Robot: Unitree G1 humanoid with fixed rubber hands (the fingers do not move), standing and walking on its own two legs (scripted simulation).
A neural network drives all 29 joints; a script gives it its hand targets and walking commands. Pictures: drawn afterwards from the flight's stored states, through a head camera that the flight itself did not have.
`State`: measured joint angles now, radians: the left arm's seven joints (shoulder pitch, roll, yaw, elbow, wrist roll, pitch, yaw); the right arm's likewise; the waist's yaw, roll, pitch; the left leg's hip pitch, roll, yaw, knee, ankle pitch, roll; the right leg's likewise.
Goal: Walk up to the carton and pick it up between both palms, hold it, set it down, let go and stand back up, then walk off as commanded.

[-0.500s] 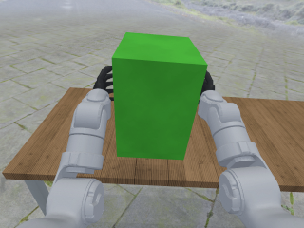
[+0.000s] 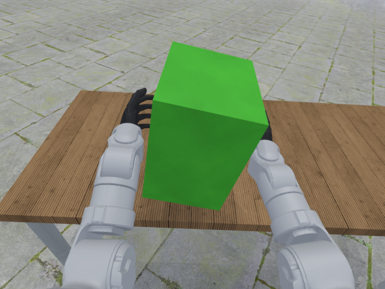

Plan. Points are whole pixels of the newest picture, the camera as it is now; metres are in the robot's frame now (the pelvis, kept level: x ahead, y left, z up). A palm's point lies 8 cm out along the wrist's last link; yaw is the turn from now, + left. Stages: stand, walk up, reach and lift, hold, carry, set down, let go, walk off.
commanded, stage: set down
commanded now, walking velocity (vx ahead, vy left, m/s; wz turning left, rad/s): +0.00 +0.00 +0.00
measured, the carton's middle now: (196, 129) +0.43 +0.01 +0.15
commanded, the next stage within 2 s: none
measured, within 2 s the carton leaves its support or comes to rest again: neither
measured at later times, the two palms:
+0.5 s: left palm (135, 137) +0.40 +0.14 +0.15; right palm (262, 140) +0.40 -0.13 +0.15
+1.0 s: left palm (142, 143) +0.41 +0.13 +0.12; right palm (262, 151) +0.40 -0.14 +0.12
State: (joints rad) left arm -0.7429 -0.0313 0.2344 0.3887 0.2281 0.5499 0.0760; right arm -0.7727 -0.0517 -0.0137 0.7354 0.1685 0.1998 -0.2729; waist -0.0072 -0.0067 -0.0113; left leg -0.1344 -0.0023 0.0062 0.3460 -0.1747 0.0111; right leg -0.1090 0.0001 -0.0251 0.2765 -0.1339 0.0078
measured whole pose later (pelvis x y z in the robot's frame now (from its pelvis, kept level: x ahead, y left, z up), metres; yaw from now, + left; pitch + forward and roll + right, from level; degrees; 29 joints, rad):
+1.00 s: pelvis +0.01 +0.00 +0.00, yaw +0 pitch -2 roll -1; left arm -0.73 -0.06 0.23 0.62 0.23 0.31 0.08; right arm -0.71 0.02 -0.21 0.74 0.04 0.07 -0.21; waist -0.01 -0.01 0.04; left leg -0.13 0.00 0.01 0.35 -0.19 0.02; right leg -0.10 0.00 -0.03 0.27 -0.14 0.01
